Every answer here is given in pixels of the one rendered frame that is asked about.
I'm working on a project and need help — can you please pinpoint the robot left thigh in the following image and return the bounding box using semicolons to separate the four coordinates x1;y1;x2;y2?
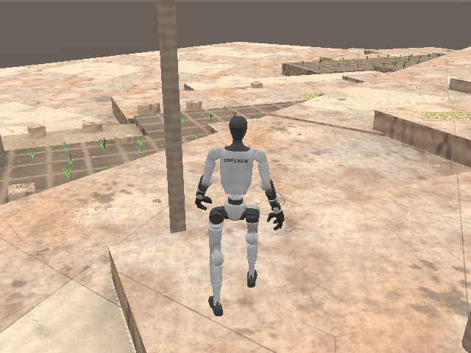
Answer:
208;206;225;266

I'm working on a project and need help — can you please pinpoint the robot left forearm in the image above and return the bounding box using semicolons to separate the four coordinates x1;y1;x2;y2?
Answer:
196;174;209;199

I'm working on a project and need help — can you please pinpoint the right robot hand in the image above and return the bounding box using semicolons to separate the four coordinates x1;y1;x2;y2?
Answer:
267;211;284;230

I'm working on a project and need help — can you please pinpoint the robot right forearm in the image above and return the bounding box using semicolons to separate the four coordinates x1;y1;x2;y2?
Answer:
265;179;282;214

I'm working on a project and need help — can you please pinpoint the robot left upper arm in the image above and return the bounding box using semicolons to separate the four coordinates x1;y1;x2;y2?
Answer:
201;147;222;186

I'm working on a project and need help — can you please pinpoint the robot right upper arm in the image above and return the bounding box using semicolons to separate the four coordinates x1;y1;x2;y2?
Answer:
252;149;272;190

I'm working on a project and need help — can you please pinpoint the humanoid robot torso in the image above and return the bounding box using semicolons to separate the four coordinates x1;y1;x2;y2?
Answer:
220;144;254;221

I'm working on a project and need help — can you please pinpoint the left robot hand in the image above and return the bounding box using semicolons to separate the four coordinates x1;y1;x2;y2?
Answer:
195;196;212;210

